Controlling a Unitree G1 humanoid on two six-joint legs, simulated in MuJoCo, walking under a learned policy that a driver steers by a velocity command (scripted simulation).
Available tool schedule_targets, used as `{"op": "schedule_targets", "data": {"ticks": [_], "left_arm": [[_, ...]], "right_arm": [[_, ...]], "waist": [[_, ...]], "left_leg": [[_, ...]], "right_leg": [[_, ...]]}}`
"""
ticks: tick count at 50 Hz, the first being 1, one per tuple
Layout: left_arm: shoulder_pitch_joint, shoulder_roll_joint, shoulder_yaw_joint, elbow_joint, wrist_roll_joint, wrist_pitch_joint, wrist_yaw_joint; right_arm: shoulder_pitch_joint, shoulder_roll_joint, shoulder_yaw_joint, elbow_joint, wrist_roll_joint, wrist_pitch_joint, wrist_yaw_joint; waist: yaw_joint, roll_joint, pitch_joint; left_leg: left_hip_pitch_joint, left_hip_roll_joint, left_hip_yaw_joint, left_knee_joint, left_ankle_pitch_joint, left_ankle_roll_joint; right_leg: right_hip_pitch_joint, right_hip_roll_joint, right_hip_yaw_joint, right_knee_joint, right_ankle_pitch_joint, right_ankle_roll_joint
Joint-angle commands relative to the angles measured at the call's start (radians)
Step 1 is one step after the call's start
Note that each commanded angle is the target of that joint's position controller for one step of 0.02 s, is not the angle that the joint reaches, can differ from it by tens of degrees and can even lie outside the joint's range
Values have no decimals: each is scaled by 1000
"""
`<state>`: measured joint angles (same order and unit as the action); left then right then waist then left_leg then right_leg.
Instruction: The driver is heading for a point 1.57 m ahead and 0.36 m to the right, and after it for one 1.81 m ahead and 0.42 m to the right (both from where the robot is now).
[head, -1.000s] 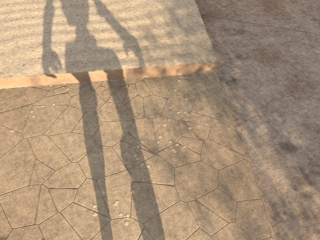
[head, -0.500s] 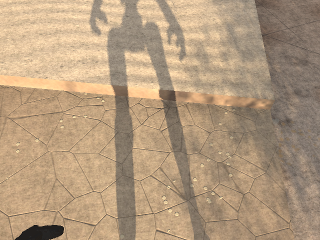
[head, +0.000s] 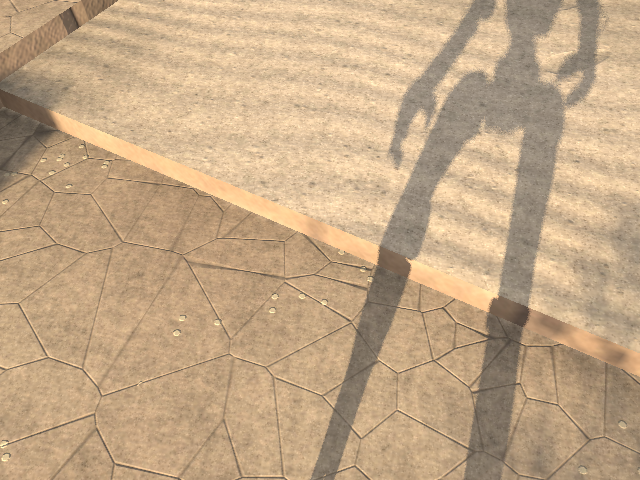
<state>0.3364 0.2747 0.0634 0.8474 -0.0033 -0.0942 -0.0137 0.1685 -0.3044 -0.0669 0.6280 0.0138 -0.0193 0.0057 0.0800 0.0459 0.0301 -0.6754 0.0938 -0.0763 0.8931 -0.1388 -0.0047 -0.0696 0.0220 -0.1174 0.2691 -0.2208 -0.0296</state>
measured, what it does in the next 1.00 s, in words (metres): walks ahead, turning right: left foot, then right foot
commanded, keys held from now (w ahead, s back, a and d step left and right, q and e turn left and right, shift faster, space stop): w+e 0.84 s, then w+q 0.16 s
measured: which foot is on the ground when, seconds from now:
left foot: up 0.00-0.16, down 0.18-0.64, up 0.66-1.00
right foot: down 0.00-0.20, up 0.22-0.62, down 0.64-1.00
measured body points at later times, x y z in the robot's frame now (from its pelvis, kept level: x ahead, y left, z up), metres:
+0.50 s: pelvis +0.26 +0.03 +0.00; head +0.29 +0.03 +0.45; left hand +0.48 +0.26 -0.10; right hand +0.24 -0.25 -0.12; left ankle +0.23 +0.15 -0.75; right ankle +0.37 -0.13 -0.69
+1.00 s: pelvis +0.50 -0.09 +0.00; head +0.53 -0.11 +0.45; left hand +0.64 +0.16 -0.12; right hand +0.52 -0.38 -0.12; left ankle +0.70 +0.00 -0.69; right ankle +0.42 -0.11 -0.75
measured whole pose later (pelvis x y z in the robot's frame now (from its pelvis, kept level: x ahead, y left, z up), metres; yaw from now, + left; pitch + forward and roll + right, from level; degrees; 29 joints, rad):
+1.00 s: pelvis +0.50 -0.09 +0.00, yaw -26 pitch +1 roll -1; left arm 0.36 0.27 0.05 0.87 0.01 -0.05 -0.02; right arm 0.16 -0.28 -0.04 0.77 -0.04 -0.02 0.03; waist 0.04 0.05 0.05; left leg -0.62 0.11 0.01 0.78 -0.07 -0.02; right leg -0.02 0.13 0.05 0.22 -0.21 -0.11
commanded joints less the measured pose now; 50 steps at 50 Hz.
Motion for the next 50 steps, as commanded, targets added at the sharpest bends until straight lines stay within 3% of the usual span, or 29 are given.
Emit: {"op": "schedule_targets", "data": {"ticks": [1,3,5,7,8,9,10,11,12,14,16,18,20,21,22,23,25,29,31,32,33,34,35,36,37,39,42,46,50], "left_arm": [[-48,168,29,-52,-21,-4,-1],[4,191,33,-30,-28,8,-1],[27,211,37,-13,-32,20,2],[15,226,39,-4,-35,31,8],[14,208,32,-2,-34,33,10],[7,156,11,-19,-17,27,10],[84,33,-25,-55,2,13,7],[88,91,-14,-44,-27,0,6],[26,160,9,-61,-50,0,5],[-50,144,12,-73,-34,10,8],[-20,111,15,-63,-29,39,9],[-30,73,9,-74,-27,61,9],[-74,65,8,-96,-21,71,8],[-116,57,-1,-112,79,89,-30],[-140,32,-6,-122,72,93,-49],[-166,27,-11,-129,54,92,-62],[-226,42,-12,-149,37,93,-78],[-298,92,0,-186,52,97,-75],[-215,111,13,-171,61,92,-60],[-52,127,27,-116,67,81,-45],[106,231,59,-87,73,74,-27],[78,346,82,-104,33,75,-21],[73,304,76,-107,15,82,-19],[30,257,64,-98,12,84,-12],[-13,202,49,-99,12,83,-10],[-71,152,31,-103,5,72,-5],[-41,165,34,-85,2,48,-8],[19,135,20,-43,10,33,-3],[69,140,14,-8,19,20,1]], "right_arm": [[-100,-2,14,-85,-6,-37,18],[-165,-6,15,-103,1,-48,29],[-184,-33,7,-114,9,-58,37],[-104,-74,-13,-94,6,-65,35],[21,-114,-36,-54,-1,-66,27],[184,-171,-58,-22,-17,-63,13],[269,-267,-76,-15,-40,-52,-2],[284,-209,-61,-12,-37,-50,0],[229,-145,-40,-4,-25,-52,2],[119,-74,-19,9,-17,-60,7],[48,-42,-14,19,-25,-79,11],[26,-55,-23,38,-26,-95,7],[28,-74,-32,58,-30,-101,-1],[109,-64,-18,105,-54,-93,1],[105,-67,-20,112,-55,-92,2],[96,-72,-21,110,-52,-91,1],[105,-102,-29,117,-48,-89,-4],[165,-149,-45,152,-43,-64,-9],[174,-164,-45,162,-43,-49,-10],[177,-151,-37,161,-41,-40,-8],[211,-90,-14,122,-38,-36,-5],[204,-25,0,57,-53,-40,11],[92,-105,-13,59,-62,-39,10],[70,-100,-9,58,-45,-48,14],[80,-90,-5,75,-43,-54,12],[119,-81,0,94,-67,-35,8],[110,-62,4,97,-67,-7,12],[-2,-39,15,89,-61,-7,22],[-112,-35,22,69,-45,-17,30]], "waist": [[-16,-95,30],[6,-101,43],[-7,-125,39],[-76,-144,-7],[-143,-131,-88],[-218,-101,-222],[-194,149,-372],[-210,192,-446],[-201,138,-282],[-146,79,-119],[-87,86,-62],[-64,53,-29],[-63,28,-3],[-65,-20,33],[-67,17,40],[-74,40,32],[-88,49,26],[-109,39,47],[-69,27,-15],[0,-26,-109],[46,-183,-242],[-11,-376,-290],[39,-191,-238],[8,-133,-119],[-31,-69,-61],[-87,-87,-51],[-98,-80,-56],[-56,-99,7],[-12,-101,23]], "left_leg": [[47,-7,58,-190,114,0],[78,-27,72,-273,110,-2],[111,-45,64,-340,65,12],[268,-76,77,-414,44,42],[469,-95,92,-447,66,70],[754,12,2,-394,93,118],[1096,294,-396,-417,23,239],[1068,350,-617,-533,-98,300],[961,309,-472,-554,-130,264],[727,221,-251,-620,-65,217],[577,185,-129,-696,28,203],[525,192,-48,-743,118,212],[527,190,26,-765,155,211],[479,179,95,-769,189,188],[464,147,155,-760,196,167],[459,133,193,-754,178,149],[473,148,215,-759,119,129],[637,204,229,-677,157,108],[685,193,279,-446,468,94],[640,151,320,-203,532,73],[388,96,341,144,278,26],[19,-107,220,388,-448,-26],[-85,-67,57,437,-391,-11],[-92,-21,54,398,-276,2],[-27,12,51,307,-204,8],[99,31,45,223,-162,-8],[113,13,63,157,-130,-36],[41,25,89,-30,30,-38],[31,7,111,-177,131,-3]], "right_leg": [[-37,-232,153,-124,263,-168],[-6,-250,176,-104,277,-165],[45,-279,208,-62,308,-150],[52,-279,211,37,438,-121],[9,-233,173,184,536,-93],[-151,-183,139,418,393,-52],[-522,-38,84,792,-133,22],[-626,-21,217,969,-367,28],[-707,-71,229,1025,-311,24],[-679,-136,197,963,-169,24],[-575,-164,209,910,-90,34],[-569,-169,209,873,-46,48],[-604,-171,216,789,27,57],[-573,-145,139,724,79,46],[-540,-142,123,644,149,36],[-501,-134,106,570,205,25],[-444,-122,76,476,229,7],[-454,-87,39,375,56,-49],[-334,-13,3,326,-51,-97],[-142,43,-7,260,-36,-126],[147,-145,289,193,-226,-200],[326,-362,830,25,-236,-314],[317,-345,811,-22,-198,-300],[208,-326,661,-7,-79,-283],[97,-274,561,-9,53,-248],[-20,-202,441,-25,241,-218],[-56,-164,392,-47,323,-236],[-13,-157,326,-111,320,-203],[79,-172,259,-116,405,-169]]}}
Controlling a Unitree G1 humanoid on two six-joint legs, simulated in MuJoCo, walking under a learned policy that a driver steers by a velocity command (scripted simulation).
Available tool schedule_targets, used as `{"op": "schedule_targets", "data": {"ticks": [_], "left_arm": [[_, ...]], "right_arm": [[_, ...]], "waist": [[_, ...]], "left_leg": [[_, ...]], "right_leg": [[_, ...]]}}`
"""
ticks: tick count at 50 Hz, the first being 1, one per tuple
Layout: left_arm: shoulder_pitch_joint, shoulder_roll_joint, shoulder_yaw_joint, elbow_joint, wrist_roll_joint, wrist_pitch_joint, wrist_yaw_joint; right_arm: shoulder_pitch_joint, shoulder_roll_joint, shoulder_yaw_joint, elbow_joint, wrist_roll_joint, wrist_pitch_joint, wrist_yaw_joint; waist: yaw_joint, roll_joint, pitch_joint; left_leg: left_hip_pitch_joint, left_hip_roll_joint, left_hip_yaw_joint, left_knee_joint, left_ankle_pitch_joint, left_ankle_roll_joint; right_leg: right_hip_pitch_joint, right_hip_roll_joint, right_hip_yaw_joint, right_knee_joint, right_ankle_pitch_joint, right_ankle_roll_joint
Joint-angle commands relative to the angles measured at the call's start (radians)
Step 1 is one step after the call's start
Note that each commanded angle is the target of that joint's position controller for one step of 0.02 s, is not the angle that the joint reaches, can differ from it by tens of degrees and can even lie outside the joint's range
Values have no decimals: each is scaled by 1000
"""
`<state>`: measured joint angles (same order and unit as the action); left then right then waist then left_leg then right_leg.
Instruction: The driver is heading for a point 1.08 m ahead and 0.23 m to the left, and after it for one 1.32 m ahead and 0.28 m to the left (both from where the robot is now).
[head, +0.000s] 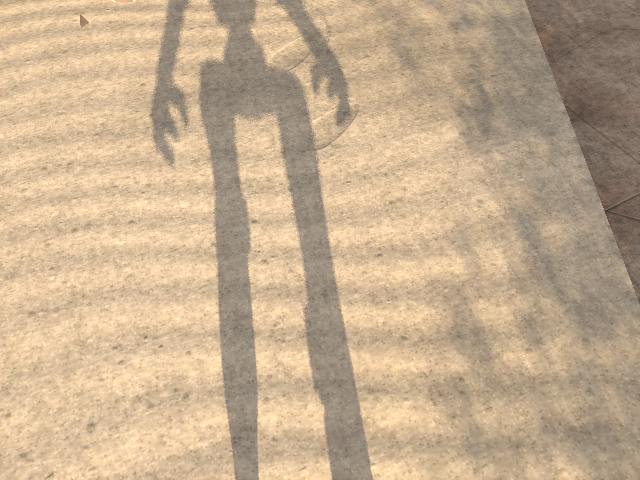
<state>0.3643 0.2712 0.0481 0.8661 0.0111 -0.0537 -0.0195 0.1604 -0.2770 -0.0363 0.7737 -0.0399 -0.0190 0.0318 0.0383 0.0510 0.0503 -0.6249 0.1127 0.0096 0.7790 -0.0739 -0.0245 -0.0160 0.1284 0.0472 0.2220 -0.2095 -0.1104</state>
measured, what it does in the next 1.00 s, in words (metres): climbs, turning left: left foot, then right foot 0.08 m higher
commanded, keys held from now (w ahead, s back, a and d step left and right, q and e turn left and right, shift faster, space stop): w+q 0.74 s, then w+e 0.26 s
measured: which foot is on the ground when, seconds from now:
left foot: up 0.00-0.16, down 0.18-0.70, up 0.72-1.00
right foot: down 0.00-0.18, up 0.20-0.68, down 0.70-1.00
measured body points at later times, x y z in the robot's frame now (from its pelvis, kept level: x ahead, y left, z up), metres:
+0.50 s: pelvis +0.28 +0.07 +0.00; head +0.31 +0.10 +0.45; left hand +0.39 +0.34 -0.12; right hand +0.33 -0.20 -0.13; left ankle +0.23 +0.11 -0.75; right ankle +0.38 -0.07 -0.59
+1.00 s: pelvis +0.59 +0.12 +0.07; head +0.60 +0.12 +0.52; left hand +0.48 +0.31 -0.08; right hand +0.87 +0.02 -0.01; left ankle +0.63 +0.32 -0.56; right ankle +0.59 +0.03 -0.67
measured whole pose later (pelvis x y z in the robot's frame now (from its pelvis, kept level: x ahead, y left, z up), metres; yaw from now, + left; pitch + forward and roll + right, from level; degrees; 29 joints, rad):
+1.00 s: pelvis +0.59 +0.12 +0.07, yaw +23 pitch +5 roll -2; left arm 0.42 0.17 -0.02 0.96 0.07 -0.12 -0.04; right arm 0.10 -0.22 0.02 0.68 -0.08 -0.08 0.06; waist 0.08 0.03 -0.08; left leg -0.90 0.08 -0.10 1.18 -0.05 0.02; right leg -0.26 0.07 -0.08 0.46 -0.29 -0.08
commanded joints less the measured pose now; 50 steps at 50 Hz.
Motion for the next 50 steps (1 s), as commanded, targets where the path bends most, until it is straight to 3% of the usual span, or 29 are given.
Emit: {"op": "schedule_targets", "data": {"ticks": [1,4,6,8,9,10,11,12,13,15,16,19,20,23,27,31,34,35,36,37,38,39,40,41,42,44,46,47,50], "left_arm": [[51,142,27,-18,9,-22,9],[64,136,21,8,23,-22,24],[21,147,20,7,26,-22,34],[0,170,22,13,29,-18,39],[-17,175,20,9,23,-16,41],[-12,135,4,-24,21,-23,43],[76,54,-8,-52,11,-27,25],[9,113,-2,-40,38,-26,25],[-64,118,0,-63,29,-34,17],[-116,100,-7,-88,34,-35,8],[-105,86,-12,-93,42,-18,2],[-111,62,-19,-115,47,18,-2],[-140,39,-24,-130,47,26,2],[-297,25,-30,-211,53,35,12],[-469,-1,-62,-332,66,44,8],[-483,-26,-83,-379,34,39,-1],[-188,43,-45,-306,10,28,24],[11,80,-21,-263,9,12,33],[131,192,20,-252,46,-7,45],[55,260,34,-253,38,14,47],[164,38,-61,-211,64,-1,4],[34,37,-55,-166,49,-15,-26],[-54,-25,-63,-136,47,-27,-34],[-91,-66,-70,-98,30,-45,-22],[-140,-94,-74,-65,25,-62,-5],[-181,-88,-74,-28,36,-83,9],[-168,-47,-56,-9,57,-93,-3],[-148,-39,-59,-11,65,-102,-8],[-30,9,-46,10,50,-105,-36]], "right_arm": [[-127,-62,-7,-82,11,-19,6],[-136,-61,-4,-84,15,-19,11],[-94,-65,-8,-72,10,-21,7],[71,-90,-24,-19,7,-28,-5],[218,-107,-36,27,-2,-36,-12],[368,-196,-62,55,-15,-36,-25],[335,-286,-83,54,-7,-29,-24],[276,-229,-77,57,37,-23,-10],[215,-181,-68,42,35,-16,-11],[165,-113,-48,41,29,-15,-16],[157,-92,-40,48,31,-18,-22],[198,-128,-50,66,39,-37,-26],[234,-134,-52,73,33,-40,-30],[327,-119,-43,94,31,-43,-41],[378,-103,-31,101,30,-35,-58],[376,-119,-37,98,30,-27,-67],[312,-142,-43,85,28,-36,-48],[240,-167,-55,69,36,-50,-42],[228,-102,-49,11,60,-72,-32],[247,-27,-37,-58,43,-74,-10],[237,-65,-42,38,-33,-88,80],[268,-44,-46,44,-22,-93,84],[243,-17,-21,18,-35,-92,69],[205,31,12,-18,-59,-93,57],[180,42,31,-43,-63,-80,44],[136,2,35,-80,-46,-57,21],[42,-7,39,-125,-33,-62,20],[19,0,41,-127,-39,-68,21],[-76,17,52,-139,-37,-65,35]], "waist": [[37,-106,12],[29,-120,37],[-10,-104,31],[-82,-116,-62],[-152,-98,-130],[-195,11,-231],[-92,253,-269],[-101,69,-219],[-92,25,-113],[-52,-59,-27],[-27,-45,-27],[-12,-30,-33],[-28,9,-42],[-71,-9,-12],[-102,-37,18],[-99,31,-25],[51,96,-185],[167,74,-276],[189,-114,-419],[87,-392,-428],[161,-361,-179],[27,-267,-7],[-15,-39,-74],[-40,-10,-109],[-71,-23,-116],[-89,-56,-133],[-66,-63,-133],[-61,-90,-126],[-5,-83,-106]], "left_leg": [[-18,-20,32,-93,71,28],[15,-52,38,-127,13,71],[118,-108,61,-167,-54,107],[297,-185,94,-212,-118,152],[477,-192,77,-294,-65,181],[703,10,-186,-316,-74,246],[889,247,-721,-435,10,410],[837,207,-720,-479,-97,392],[732,179,-588,-483,-129,376],[561,97,-440,-525,-4,320],[507,58,-387,-542,51,304],[460,16,-314,-552,201,306],[474,10,-319,-548,223,321],[574,22,-398,-546,72,334],[544,-12,-416,-591,37,308],[585,11,-354,-620,490,279],[568,-8,-289,-318,1165,200],[507,-19,-280,-76,1117,168],[335,-123,-225,261,691,130],[69,-275,-147,516,-301,92],[-231,-283,-387,886,-125,140],[-326,-244,-344,977,-62,160],[-294,-206,-286,951,-41,172],[-299,-166,-256,930,-46,182],[-297,-125,-253,883,-31,185],[-307,-84,-219,753,-55,132],[-261,-42,-125,576,-86,90],[-223,-23,-85,513,-22,60],[-106,-27,-33,177,111,-21]], "right_leg": [[45,-285,78,-71,402,-84],[92,-327,38,-59,456,-77],[92,-329,-18,23,729,-48],[115,-315,-59,268,1030,-23],[42,-288,-94,475,967,-3],[-157,-234,-142,795,606,25],[-538,-12,-114,1118,-292,69],[-620,-84,36,1179,-245,54],[-674,-124,17,1211,-161,56],[-647,-182,5,1133,-87,72],[-612,-195,1,1113,-72,90],[-639,-205,-35,1076,-58,135],[-693,-194,-67,1171,-80,146],[-1012,-229,-69,1357,-119,152],[-1097,-224,-119,1213,-163,155],[-832,-168,-147,907,-107,94],[-373,-39,-167,733,-201,28],[-164,-83,-68,609,-145,-4],[61,-321,286,408,-435,-66],[110,-552,823,110,-418,-121],[-46,-414,871,129,-680,-189],[-228,-425,715,131,-644,-200],[-270,-425,591,129,-484,-211],[-268,-407,502,120,-350,-212],[-295,-381,426,83,-235,-193],[-319,-329,296,53,-120,-166],[-366,-257,153,28,-43,-149],[-374,-235,118,16,63,-146],[-333,-215,55,24,282,-143]]}}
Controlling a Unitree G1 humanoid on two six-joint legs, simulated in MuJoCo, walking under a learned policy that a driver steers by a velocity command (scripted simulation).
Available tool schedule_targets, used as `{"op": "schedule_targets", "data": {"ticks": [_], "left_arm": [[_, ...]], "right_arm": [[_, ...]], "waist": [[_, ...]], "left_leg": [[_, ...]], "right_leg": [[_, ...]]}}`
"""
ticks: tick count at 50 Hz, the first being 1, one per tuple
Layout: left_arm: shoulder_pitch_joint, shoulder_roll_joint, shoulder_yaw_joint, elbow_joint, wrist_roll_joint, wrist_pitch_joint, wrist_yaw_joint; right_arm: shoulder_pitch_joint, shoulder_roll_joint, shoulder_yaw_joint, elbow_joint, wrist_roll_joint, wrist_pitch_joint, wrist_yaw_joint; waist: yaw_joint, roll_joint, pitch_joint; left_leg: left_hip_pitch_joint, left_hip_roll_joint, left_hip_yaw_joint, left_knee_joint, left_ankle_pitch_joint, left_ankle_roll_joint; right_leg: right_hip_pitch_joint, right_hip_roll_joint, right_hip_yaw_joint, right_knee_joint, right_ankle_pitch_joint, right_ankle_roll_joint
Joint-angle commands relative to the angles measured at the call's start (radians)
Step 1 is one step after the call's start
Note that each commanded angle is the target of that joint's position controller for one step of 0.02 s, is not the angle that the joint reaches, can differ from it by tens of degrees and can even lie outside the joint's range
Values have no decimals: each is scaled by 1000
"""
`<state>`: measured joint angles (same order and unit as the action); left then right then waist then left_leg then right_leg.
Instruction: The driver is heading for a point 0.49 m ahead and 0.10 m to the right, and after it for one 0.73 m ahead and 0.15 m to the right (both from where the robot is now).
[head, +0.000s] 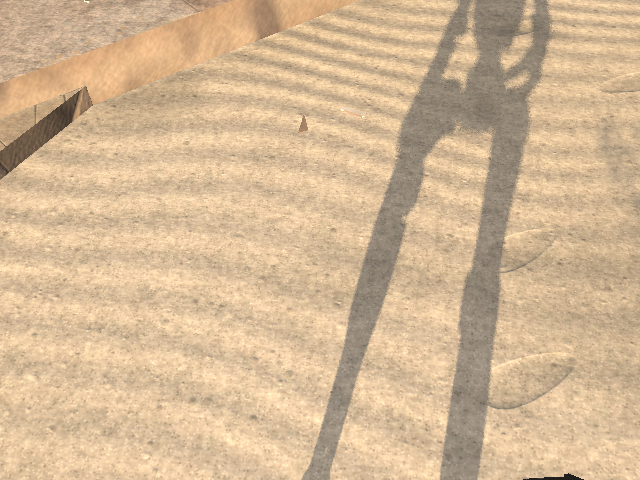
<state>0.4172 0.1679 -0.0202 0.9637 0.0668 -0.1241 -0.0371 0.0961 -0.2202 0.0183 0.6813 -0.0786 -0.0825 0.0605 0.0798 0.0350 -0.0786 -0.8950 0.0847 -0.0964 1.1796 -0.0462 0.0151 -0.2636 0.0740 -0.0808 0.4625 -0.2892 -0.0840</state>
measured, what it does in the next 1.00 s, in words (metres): walks ahead, turning right: left foot, then right foot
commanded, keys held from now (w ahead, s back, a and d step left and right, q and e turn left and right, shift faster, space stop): w+e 0.74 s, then w+q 0.18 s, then no key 0.08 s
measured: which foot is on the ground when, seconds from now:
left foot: up 0.00-0.18, down 0.20-0.70, up 0.72-1.00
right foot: down 0.00-0.22, up 0.24-0.68, down 0.70-1.00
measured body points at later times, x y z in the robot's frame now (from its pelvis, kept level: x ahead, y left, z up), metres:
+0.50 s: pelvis +0.29 +0.02 +0.01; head +0.30 +0.01 +0.46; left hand +0.51 +0.20 -0.10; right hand +0.22 -0.23 -0.12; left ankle +0.25 +0.13 -0.73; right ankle +0.39 -0.16 -0.66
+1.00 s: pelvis +0.53 -0.13 +0.01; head +0.56 -0.15 +0.46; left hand +0.71 +0.08 -0.11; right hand +0.57 -0.44 -0.10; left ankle +0.74 -0.03 -0.66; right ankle +0.48 -0.19 -0.73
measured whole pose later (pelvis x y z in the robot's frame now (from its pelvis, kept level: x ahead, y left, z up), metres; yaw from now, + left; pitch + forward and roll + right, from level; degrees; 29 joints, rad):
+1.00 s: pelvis +0.53 -0.13 +0.01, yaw -27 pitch +2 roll -1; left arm 0.29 0.23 0.07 0.86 0.00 -0.07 0.00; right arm 0.13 -0.27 -0.07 0.79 0.00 -0.08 -0.02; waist 0.04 0.04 0.01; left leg -0.74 0.15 -0.04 0.90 -0.07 -0.01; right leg -0.15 0.09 -0.04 0.30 -0.19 -0.08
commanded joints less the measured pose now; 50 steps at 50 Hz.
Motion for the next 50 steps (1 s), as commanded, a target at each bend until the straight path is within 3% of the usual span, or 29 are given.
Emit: {"op": "schedule_targets", "data": {"ticks": [1,4,6,8,9,10,11,12,13,14,16,17,20,24,25,26,29,33,34,35,36,37,38,39,40,41,42,45,50], "left_arm": [[-43,135,32,-80,-18,-33,-35],[59,186,60,-61,-27,-20,-70],[58,186,69,-61,-26,-13,-69],[24,192,79,-66,-19,-5,-52],[3,196,83,-71,-11,-6,-44],[-15,168,76,-88,-10,-13,-37],[147,21,29,-117,11,-29,-25],[44,80,40,-116,-12,-32,-40],[-84,118,62,-126,-29,-21,-39],[-106,120,64,-115,-30,-15,-20],[-93,90,56,-96,15,-2,-15],[-115,62,50,-102,18,7,-23],[-198,46,48,-113,-12,19,-52],[-281,48,37,-130,-18,36,-81],[-364,86,61,-185,-143,51,-28],[-385,100,57,-202,-143,58,-10],[-449,117,71,-245,-105,80,-5],[-403,156,103,-274,-93,89,-22],[-286,190,126,-248,-94,89,-19],[-116,271,165,-204,-93,94,-4],[-57,399,192,-193,-100,97,16],[-16,394,180,-226,-91,88,16],[-9,307,158,-204,-75,82,19],[-69,255,145,-207,-80,75,23],[-171,211,129,-229,-84,70,23],[-232,174,117,-239,-73,63,22],[-246,160,112,-236,-62,56,21],[-211,201,122,-202,-60,30,22],[-183,208,116,-169,-66,34,44]], "right_arm": [[-55,-32,-1,-53,6,10,12],[-165,-53,-16,-81,11,27,9],[-220,-76,-29,-101,14,18,-9],[-204,-101,-42,-103,34,-1,-26],[-123,-133,-58,-83,49,-16,-35],[40,-179,-78,-45,59,-33,-45],[253,-228,-86,-11,49,-37,-55],[403,-171,-82,42,39,-29,-68],[361,-169,-93,65,36,-35,-82],[270,-125,-82,70,45,-31,-86],[182,1,-45,61,46,-24,-84],[149,11,-45,53,41,-24,-87],[149,-23,-62,68,18,-39,-86],[216,-65,-70,120,-7,-47,-63],[200,-204,-119,126,94,-32,-77],[213,-202,-118,137,105,-26,-84],[250,-173,-123,169,95,-8,-93],[257,-218,-145,170,102,17,-100],[240,-231,-148,162,104,30,-104],[251,-221,-141,148,93,31,-110],[319,-96,-102,93,45,12,-98],[288,-96,-84,59,78,-38,-82],[191,-147,-100,57,126,-64,-68],[174,-144,-96,63,133,-72,-70],[162,-154,-100,80,109,-67,-81],[165,-165,-111,88,96,-51,-86],[187,-155,-112,95,97,-32,-84],[161,-111,-102,89,92,6,-83],[14,-72,-82,62,74,-4,-73]], "waist": [[-29,-77,41],[-1,-97,92],[-5,-114,100],[-41,-117,74],[-84,-115,22],[-144,-53,-127],[-147,194,-437],[-236,183,-387],[-233,89,-109],[-179,72,15],[-100,49,6],[-77,49,-5],[-70,25,26],[-73,10,69],[-82,11,137],[-82,21,131],[-98,19,168],[-50,47,89],[15,40,28],[80,3,-60],[7,-257,-143],[19,-244,-332],[51,-149,-253],[18,-116,-149],[-30,-51,-78],[-69,-55,-41],[-95,-72,-31],[-104,-72,25],[-65,-73,73]], "left_leg": [[248,-17,102,-338,71,-70],[288,-48,115,-508,32,-56],[256,-50,95,-610,-22,-23],[356,-63,105,-701,3,35],[543,-68,116,-691,68,87],[848,-9,74,-624,176,190],[1411,276,-308,-642,337,471],[1463,375,-568,-820,64,453],[1216,324,-448,-879,-189,305],[1004,288,-307,-924,-262,239],[857,238,-141,-988,-66,218],[824,228,-91,-1012,-10,217],[796,199,72,-1073,106,222],[762,183,229,-1086,269,207],[718,152,269,-1062,184,123],[730,167,276,-1071,125,111],[840,198,298,-1043,121,98],[959,207,342,-780,646,67],[930,179,365,-597,733,44],[757,137,367,-335,593,1],[302,-8,336,58,-256,-69],[119,-135,82,265,-570,-75],[20,-65,19,287,-471,-48],[25,-12,34,221,-375,-27],[101,42,43,147,-307,-25],[194,73,37,90,-276,-24],[257,87,32,69,-259,-20],[247,94,38,-34,-174,-28],[309,33,94,-433,115,-26]], "right_leg": [[-97,-154,167,-223,348,-166],[41,-230,259,-193,380,-189],[185,-288,324,-151,434,-186],[239,-297,340,-87,585,-152],[180,-262,312,-19,707,-107],[64,-182,246,172,703,-37],[-290,-10,173,507,241,61],[-546,27,165,709,-260,71],[-644,-59,202,837,-142,36],[-633,-120,176,841,-45,21],[-496,-173,186,749,35,17],[-462,-183,173,727,22,26],[-489,-191,135,621,121,47],[-441,-183,92,383,315,36],[-422,-180,112,373,343,49],[-417,-175,112,329,363,50],[-439,-172,86,237,334,25],[-268,-66,-33,203,116,-47],[-104,-15,-59,147,121,-74],[188,-15,18,109,167,-116],[566,-285,496,87,204,-268],[714,-416,932,-119,24,-394],[669,-391,791,-158,57,-314],[515,-362,633,-145,131,-266],[328,-333,509,-150,235,-224],[182,-304,426,-172,317,-206],[103,-289,385,-201,325,-199],[17,-283,274,-273,388,-196],[18,-202,89,-252,642,-118]]}}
